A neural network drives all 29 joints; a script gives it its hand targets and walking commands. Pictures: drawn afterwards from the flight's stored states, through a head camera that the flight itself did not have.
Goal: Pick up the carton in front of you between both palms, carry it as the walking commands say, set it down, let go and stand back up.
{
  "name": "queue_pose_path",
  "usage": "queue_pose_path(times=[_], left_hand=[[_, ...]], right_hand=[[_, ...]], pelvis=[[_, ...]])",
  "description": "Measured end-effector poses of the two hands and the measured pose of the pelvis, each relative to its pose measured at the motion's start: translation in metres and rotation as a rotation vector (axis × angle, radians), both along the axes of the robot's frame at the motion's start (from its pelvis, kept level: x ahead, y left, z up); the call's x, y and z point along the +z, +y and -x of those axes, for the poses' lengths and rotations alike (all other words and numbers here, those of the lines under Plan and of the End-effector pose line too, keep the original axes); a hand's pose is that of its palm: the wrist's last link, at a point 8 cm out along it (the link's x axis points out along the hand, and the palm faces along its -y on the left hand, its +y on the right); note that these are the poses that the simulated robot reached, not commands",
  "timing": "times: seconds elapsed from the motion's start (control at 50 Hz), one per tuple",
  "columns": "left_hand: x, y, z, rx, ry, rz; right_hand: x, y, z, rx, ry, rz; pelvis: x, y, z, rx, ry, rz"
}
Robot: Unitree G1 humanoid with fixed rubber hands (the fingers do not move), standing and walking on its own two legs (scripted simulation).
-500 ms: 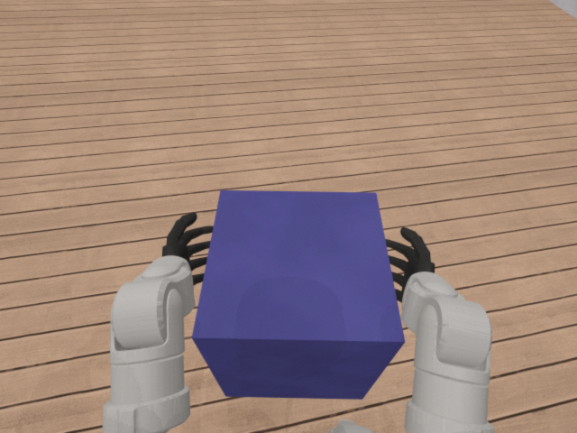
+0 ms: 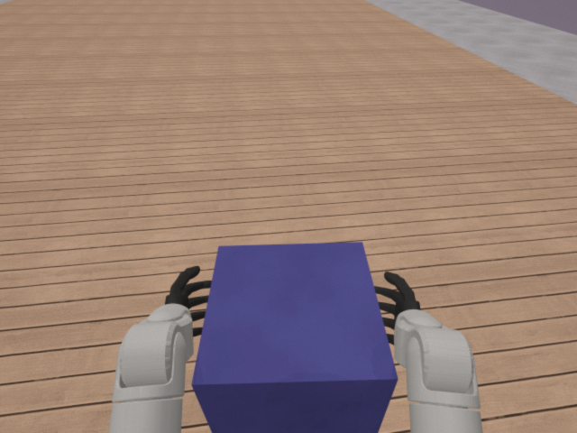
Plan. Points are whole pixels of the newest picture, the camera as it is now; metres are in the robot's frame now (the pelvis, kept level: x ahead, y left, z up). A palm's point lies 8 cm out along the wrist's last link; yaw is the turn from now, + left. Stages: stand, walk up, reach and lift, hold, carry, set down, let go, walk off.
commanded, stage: carry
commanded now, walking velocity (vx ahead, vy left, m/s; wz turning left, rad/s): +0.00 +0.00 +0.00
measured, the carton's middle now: (293, 353) +0.27 +0.00 +0.00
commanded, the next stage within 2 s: hold in 1.22 s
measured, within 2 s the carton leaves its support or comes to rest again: neither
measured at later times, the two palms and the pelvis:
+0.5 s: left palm (174, 330) +0.27 +0.17 +0.04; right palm (387, 336) +0.27 -0.13 +0.04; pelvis -0.03 +0.02 +0.00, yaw +0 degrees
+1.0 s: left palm (162, 345) +0.25 +0.18 +0.05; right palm (385, 351) +0.24 -0.12 +0.04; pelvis -0.05 +0.02 +0.00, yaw +0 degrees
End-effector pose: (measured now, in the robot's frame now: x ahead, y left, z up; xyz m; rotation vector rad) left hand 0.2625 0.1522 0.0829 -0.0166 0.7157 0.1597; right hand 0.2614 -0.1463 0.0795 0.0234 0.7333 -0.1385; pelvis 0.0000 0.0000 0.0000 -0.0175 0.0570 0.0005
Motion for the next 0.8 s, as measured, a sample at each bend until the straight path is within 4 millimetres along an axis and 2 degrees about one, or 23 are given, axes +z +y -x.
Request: queue_pose_path(times=[0.18, 0.4, 0.58, 0.8], left_hand=[[-0.023, 0.008, -0.007, -0.009, -0.011, -0.022], [-0.038, 0.012, -0.009, -0.039, -0.030, -0.052], [-0.036, 0.017, -0.005, -0.030, -0.079, -0.047], [-0.034, 0.021, 0.010, -0.035, -0.067, -0.048]], right_hand=[[-0.022, 0.009, -0.009, 0.026, -0.011, 0.034], [-0.038, 0.013, -0.008, 0.041, -0.031, 0.063], [-0.036, 0.018, -0.006, 0.038, -0.080, 0.060], [-0.035, 0.022, 0.011, 0.035, -0.068, 0.060]], pelvis=[[-0.004, 0.006, -0.001, 0.005, -0.009, -0.005], [-0.002, 0.013, 0.016, 0.003, -0.030, -0.009], [0.000, 0.017, 0.032, 0.001, -0.035, -0.012], [0.000, 0.022, 0.042, 0.000, -0.039, -0.014]])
